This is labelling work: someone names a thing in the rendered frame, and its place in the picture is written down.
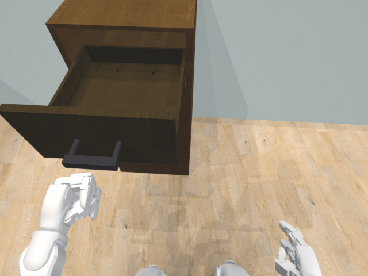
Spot handle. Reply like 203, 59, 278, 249
62, 139, 122, 171

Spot robot right hand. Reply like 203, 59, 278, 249
275, 220, 323, 276

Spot drawer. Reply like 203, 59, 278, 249
0, 44, 186, 165

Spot robot left forearm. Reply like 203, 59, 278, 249
18, 229, 69, 276

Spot cabinet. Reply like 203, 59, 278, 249
45, 0, 197, 175

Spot robot left hand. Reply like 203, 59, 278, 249
39, 172, 102, 234

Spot robot right shin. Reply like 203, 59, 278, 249
223, 260, 235, 265

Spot robot right thigh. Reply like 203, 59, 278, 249
214, 264, 249, 276

